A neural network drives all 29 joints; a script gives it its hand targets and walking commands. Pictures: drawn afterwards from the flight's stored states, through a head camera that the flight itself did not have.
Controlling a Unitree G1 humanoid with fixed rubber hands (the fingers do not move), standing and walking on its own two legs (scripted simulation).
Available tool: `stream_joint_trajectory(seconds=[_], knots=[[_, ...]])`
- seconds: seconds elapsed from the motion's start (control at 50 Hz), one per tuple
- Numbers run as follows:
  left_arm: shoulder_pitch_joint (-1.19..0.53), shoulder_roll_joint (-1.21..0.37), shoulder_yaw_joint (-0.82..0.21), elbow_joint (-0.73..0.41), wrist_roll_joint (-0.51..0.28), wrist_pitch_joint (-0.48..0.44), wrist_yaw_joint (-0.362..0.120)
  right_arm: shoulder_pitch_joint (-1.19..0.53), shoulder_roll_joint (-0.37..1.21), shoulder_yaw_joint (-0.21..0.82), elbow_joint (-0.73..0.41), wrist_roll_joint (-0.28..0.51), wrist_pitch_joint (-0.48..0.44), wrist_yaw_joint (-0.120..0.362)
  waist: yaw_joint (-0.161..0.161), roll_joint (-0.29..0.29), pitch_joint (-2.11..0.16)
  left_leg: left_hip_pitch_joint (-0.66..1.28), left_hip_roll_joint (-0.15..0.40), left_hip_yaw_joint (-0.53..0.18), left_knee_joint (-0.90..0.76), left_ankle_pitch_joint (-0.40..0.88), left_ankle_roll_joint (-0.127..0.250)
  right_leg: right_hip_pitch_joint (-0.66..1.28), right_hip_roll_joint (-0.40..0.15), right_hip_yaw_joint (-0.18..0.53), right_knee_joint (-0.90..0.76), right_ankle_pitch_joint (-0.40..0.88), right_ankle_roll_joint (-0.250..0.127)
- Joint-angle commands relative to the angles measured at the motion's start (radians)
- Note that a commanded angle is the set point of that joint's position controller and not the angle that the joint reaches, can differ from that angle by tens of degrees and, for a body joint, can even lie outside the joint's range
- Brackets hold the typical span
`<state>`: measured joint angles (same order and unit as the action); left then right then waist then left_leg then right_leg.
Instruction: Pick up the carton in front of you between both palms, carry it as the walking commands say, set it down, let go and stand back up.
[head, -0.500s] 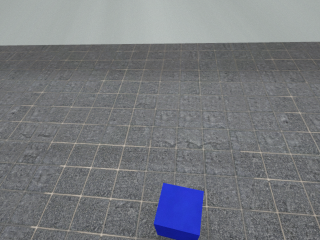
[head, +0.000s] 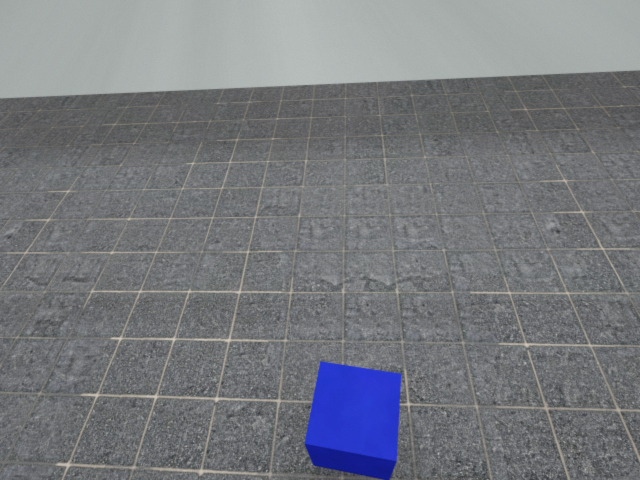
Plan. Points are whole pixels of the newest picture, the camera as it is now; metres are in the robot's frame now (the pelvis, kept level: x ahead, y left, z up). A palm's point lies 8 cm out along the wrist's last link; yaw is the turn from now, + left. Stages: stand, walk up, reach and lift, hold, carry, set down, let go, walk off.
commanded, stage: stand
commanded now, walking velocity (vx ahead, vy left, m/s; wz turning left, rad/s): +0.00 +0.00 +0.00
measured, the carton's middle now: (355, 421) +0.36 -0.02 -0.62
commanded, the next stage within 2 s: none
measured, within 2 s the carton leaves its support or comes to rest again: neither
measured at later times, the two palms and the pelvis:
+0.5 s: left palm out of the picture +0.04 +0.26 -0.11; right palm out of the picture -0.05 -0.25 -0.13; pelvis -0.02 +0.01 +0.01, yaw -2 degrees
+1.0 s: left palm out of the picture +0.01 +0.25 -0.12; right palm out of the picture -0.09 -0.22 -0.14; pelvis -0.02 +0.02 +0.01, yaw -4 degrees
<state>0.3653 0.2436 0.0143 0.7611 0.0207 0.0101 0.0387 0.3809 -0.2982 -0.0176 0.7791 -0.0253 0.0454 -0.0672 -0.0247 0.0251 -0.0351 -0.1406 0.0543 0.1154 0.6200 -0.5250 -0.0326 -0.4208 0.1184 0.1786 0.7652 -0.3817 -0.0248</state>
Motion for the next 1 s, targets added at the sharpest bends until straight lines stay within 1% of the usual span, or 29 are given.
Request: stream_joint_trajectory(seconds=[0.0, 0.04, 0.14, 0.18, 0.22, 0.24, 0.3, 0.32, 0.34, 0.38, 0.42, 0.44, 0.46, 0.48, 0.52, 0.56, 0.6, 0.62, 0.64, 0.68, 0.7, 0.74, 0.76, 0.78, 0.8, 0.84, 0.9, 0.94, 0.98], knots=[[0.045, 0.125, 0.027, -0.046, 0.0, -0.007, 0.006, 0.073, -0.103, -0.027, -0.017, -0.002, -0.007, 0.0, -0.006, -0.058, 0.032, 0.03, 0.007, -0.04, -0.069, 0.293, 0.056, -0.025, -0.075, 0.086, -0.148, 0.387, -0.04], [0.041, 0.121, 0.025, -0.045, -0.001, -0.007, 0.007, 0.078, -0.1, -0.026, -0.001, -0.003, -0.008, 0.001, -0.007, -0.051, 0.039, 0.036, 0.014, -0.042, -0.082, 0.297, 0.058, -0.03, -0.072, 0.081, -0.146, 0.374, -0.037], [0.039, 0.105, 0.023, -0.04, -0.005, -0.007, 0.007, 0.074, -0.103, -0.025, 0.032, -0.006, -0.008, 0.001, -0.003, -0.009, 0.052, 0.034, 0.058, -0.038, -0.104, 0.392, 0.072, -0.022, -0.056, 0.014, -0.097, 0.361, -0.024], [0.042, 0.104, 0.023, -0.037, -0.006, -0.006, 0.006, 0.069, -0.103, -0.026, 0.043, -0.007, -0.006, 0.0, 0.0, -0.009, 0.059, 0.023, 0.057, -0.029, -0.1, 0.383, 0.074, -0.012, -0.06, 0.013, -0.099, 0.369, -0.027], [0.046, 0.107, 0.024, -0.033, -0.005, -0.004, 0.007, 0.07, -0.099, -0.028, 0.054, -0.006, -0.003, 0.001, 0.002, -0.03, 0.064, 0.013, 0.035, -0.018, -0.091, 0.321, 0.069, -0.002, -0.07, 0.041, -0.124, 0.385, -0.036], [0.047, 0.111, 0.024, -0.031, -0.004, -0.004, 0.008, 0.075, -0.094, -0.029, 0.061, -0.005, -0.001, 0.003, 0.002, -0.051, 0.064, 0.011, 0.017, -0.016, -0.085, 0.274, 0.065, 0.001, -0.078, 0.07, -0.148, 0.386, -0.042], [0.037, 0.125, 0.023, -0.023, 0.0, 0.0, 0.011, 0.101, -0.071, -0.029, 0.086, -0.003, 0.0, 0.008, -0.003, -0.126, 0.066, 0.017, -0.038, -0.029, -0.09, 0.106, 0.058, -0.003, -0.109, 0.188, -0.243, 0.34, -0.065], [0.028, 0.124, 0.023, -0.018, 0.0, 0.002, 0.013, 0.108, -0.064, -0.028, 0.095, -0.004, -0.003, 0.009, -0.006, -0.131, 0.069, 0.025, -0.04, -0.038, -0.106, 0.088, 0.06, -0.008, -0.109, 0.201, -0.256, 0.322, -0.065], [0.018, 0.119, 0.021, -0.014, -0.002, 0.003, 0.014, 0.114, -0.059, -0.027, 0.105, -0.006, -0.008, 0.01, -0.009, -0.124, 0.071, 0.037, -0.033, -0.047, -0.125, 0.097, 0.063, -0.013, -0.104, 0.194, -0.254, 0.311, -0.059], [0.008, 0.098, 0.018, -0.004, -0.007, 0.001, 0.015, 0.114, -0.063, -0.026, 0.12, -0.009, -0.017, 0.011, -0.012, -0.069, 0.07, 0.068, 0.012, -0.065, -0.155, 0.204, 0.069, -0.031, -0.079, 0.125, -0.204, 0.316, -0.037], [0.011, 0.075, 0.016, 0.006, -0.012, -0.006, 0.014, 0.101, -0.073, -0.023, 0.129, -0.01, -0.02, 0.009, -0.01, 0.016, 0.066, 0.082, 0.097, -0.086, -0.178, 0.428, 0.088, -0.038, -0.046, 0.007, -0.1, 0.319, -0.015], [0.016, 0.069, 0.016, 0.008, -0.011, -0.007, 0.013, 0.09, -0.077, -0.022, 0.133, -0.01, -0.02, 0.006, -0.005, 0.044, 0.069, 0.082, 0.131, -0.085, -0.175, 0.53, 0.101, -0.04, -0.052, -0.028, -0.077, 0.301, -0.011], [0.025, 0.064, 0.015, 0.01, -0.01, -0.008, 0.012, 0.08, -0.079, -0.021, 0.135, -0.009, -0.019, 0.003, 0.001, 0.058, 0.072, 0.078, 0.142, -0.073, -0.168, 0.582, 0.108, -0.035, -0.062, -0.042, -0.073, 0.296, -0.013], [0.02, 0.065, 0.015, 0.012, -0.01, -0.008, 0.01, 0.083, -0.075, -0.019, 0.14, -0.007, -0.019, 0.001, -0.003, 0.057, 0.078, 0.058, 0.137, -0.061, -0.157, 0.586, 0.107, -0.012, -0.07, -0.043, -0.076, 0.31, -0.019], [0.028, 0.067, 0.015, 0.023, -0.011, -0.006, 0.006, 0.087, -0.072, -0.02, 0.153, -0.006, -0.015, 0.002, 0.005, 0.031, 0.087, 0.016, 0.095, -0.02, -0.134, 0.493, 0.09, 0.037, -0.08, -0.025, -0.098, 0.381, -0.035], [0.054, 0.078, 0.017, 0.044, -0.008, -0.004, 0.007, 0.09, -0.074, -0.027, 0.163, -0.003, -0.005, 0.005, 0.012, -0.03, 0.091, -0.005, 0.035, 0.008, -0.1, 0.319, 0.071, 0.059, -0.097, 0.039, -0.144, 0.448, -0.053], [0.069, 0.097, 0.018, 0.06, 0.0, 0.001, 0.014, 0.118, -0.045, -0.027, 0.177, 0.003, 0.004, 0.01, 0.013, -0.129, 0.077, -0.015, -0.031, 0.0, -0.076, 0.117, 0.055, 0.071, -0.148, 0.19, -0.254, 0.401, -0.091], [0.065, 0.103, 0.018, 0.069, 0.003, 0.006, 0.018, 0.126, -0.029, -0.025, 0.185, 0.003, 0.004, 0.012, 0.011, -0.158, 0.081, -0.01, -0.049, -0.017, -0.093, 0.052, 0.056, 0.064, -0.161, 0.246, -0.3, 0.35, -0.104], [0.044, 0.101, 0.017, 0.075, 0.002, 0.011, 0.021, 0.137, -0.014, -0.022, 0.196, 0.003, 0.001, 0.013, 0.002, -0.165, 0.089, 0.005, -0.053, -0.033, -0.123, 0.039, 0.061, 0.052, -0.16, 0.26, -0.32, 0.311, -0.105], [-0.001, 0.072, 0.012, 0.086, -0.007, 0.015, 0.023, 0.155, -0.008, -0.018, 0.217, -0.003, -0.014, 0.014, -0.013, -0.125, 0.097, 0.055, -0.022, -0.054, -0.18, 0.12, 0.071, 0.022, -0.13, 0.199, -0.296, 0.294, -0.069], [-0.003, 0.054, 0.01, 0.095, -0.012, 0.012, 0.021, 0.148, -0.016, -0.017, 0.222, -0.005, -0.021, 0.014, -0.01, -0.08, 0.095, 0.078, 0.008, -0.062, -0.191, 0.206, 0.074, 0.01, -0.106, 0.143, -0.257, 0.313, -0.049], [0.011, 0.03, 0.007, 0.119, -0.017, 0.003, 0.019, 0.127, -0.021, -0.012, 0.226, -0.005, -0.027, 0.014, -0.003, 0.0, 0.079, 0.099, 0.089, -0.088, -0.206, 0.466, 0.09, 0.014, -0.062, 0.023, -0.151, 0.349, -0.025], [0.02, 0.023, 0.007, 0.128, -0.017, 0.0, 0.018, 0.11, -0.025, -0.01, 0.226, -0.005, -0.028, 0.011, 0.005, 0.026, 0.084, 0.095, 0.119, -0.081, -0.202, 0.576, 0.101, 0.017, -0.064, -0.014, -0.13, 0.337, -0.02], [0.03, 0.019, 0.007, 0.136, -0.016, -0.001, 0.017, 0.1, -0.026, -0.008, 0.228, -0.004, -0.028, 0.008, 0.01, 0.046, 0.087, 0.093, 0.127, -0.064, -0.192, 0.636, 0.106, 0.023, -0.072, -0.028, -0.127, 0.336, -0.02], [0.036, 0.02, 0.006, 0.144, -0.016, -0.002, 0.015, 0.096, -0.027, -0.007, 0.233, -0.003, -0.027, 0.006, 0.012, 0.055, 0.089, 0.087, 0.12, -0.046, -0.182, 0.644, 0.103, 0.035, -0.077, -0.03, -0.127, 0.35, -0.023], [0.033, 0.026, 0.007, 0.157, -0.015, 0.0, 0.013, 0.102, -0.027, -0.01, 0.245, -0.002, -0.021, 0.004, 0.011, 0.044, 0.098, 0.059, 0.092, -0.02, -0.165, 0.563, 0.092, 0.064, -0.083, -0.02, -0.131, 0.401, -0.031], [0.035, 0.027, 0.006, 0.179, -0.01, 0.003, 0.015, 0.12, -0.017, -0.017, 0.264, -0.001, -0.01, 0.004, 0.01, -0.009, 0.114, 0.025, 0.047, -0.002, -0.146, 0.367, 0.079, 0.078, -0.097, 0.026, -0.156, 0.451, -0.044], [0.035, 0.031, 0.008, 0.191, -0.007, 0.006, 0.019, 0.133, -0.001, -0.019, 0.275, 0.0, -0.004, 0.005, 0.009, -0.054, 0.121, 0.019, 0.02, -0.003, -0.137, 0.259, 0.075, 0.065, -0.114, 0.079, -0.197, 0.422, -0.055], [0.027, 0.033, 0.009, 0.199, -0.005, 0.009, 0.022, 0.144, 0.016, -0.018, 0.282, 0.0, -0.002, 0.007, 0.004, -0.09, 0.122, 0.033, -0.002, -0.012, -0.14, 0.195, 0.073, 0.042, -0.128, 0.135, -0.246, 0.363, -0.063]])
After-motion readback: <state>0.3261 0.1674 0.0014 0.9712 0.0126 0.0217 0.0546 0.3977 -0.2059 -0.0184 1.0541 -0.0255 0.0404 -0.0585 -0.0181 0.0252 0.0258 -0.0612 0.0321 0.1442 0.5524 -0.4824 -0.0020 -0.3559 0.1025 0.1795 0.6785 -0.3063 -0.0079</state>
